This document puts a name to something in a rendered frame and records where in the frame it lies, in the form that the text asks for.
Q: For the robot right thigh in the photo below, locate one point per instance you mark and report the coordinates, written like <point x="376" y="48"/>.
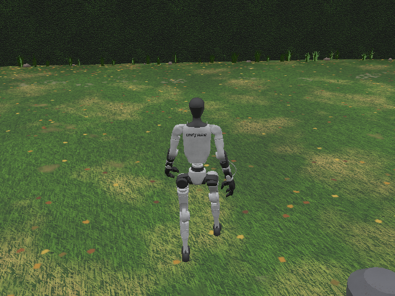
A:
<point x="212" y="183"/>

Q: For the right robot forearm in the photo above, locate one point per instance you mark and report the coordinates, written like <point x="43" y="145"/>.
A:
<point x="226" y="168"/>

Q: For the left robot upper arm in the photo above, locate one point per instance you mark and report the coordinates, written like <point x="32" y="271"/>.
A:
<point x="177" y="130"/>

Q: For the robot right hand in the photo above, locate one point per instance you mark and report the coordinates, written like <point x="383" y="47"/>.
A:
<point x="231" y="187"/>

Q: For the robot left hand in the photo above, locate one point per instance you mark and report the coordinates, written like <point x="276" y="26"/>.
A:
<point x="174" y="169"/>

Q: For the robot head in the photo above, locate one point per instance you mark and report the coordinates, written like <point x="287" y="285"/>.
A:
<point x="196" y="106"/>

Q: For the left robot forearm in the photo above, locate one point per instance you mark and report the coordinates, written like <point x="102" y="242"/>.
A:
<point x="169" y="160"/>

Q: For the right robot upper arm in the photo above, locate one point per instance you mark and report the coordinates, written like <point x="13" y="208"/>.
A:
<point x="217" y="131"/>

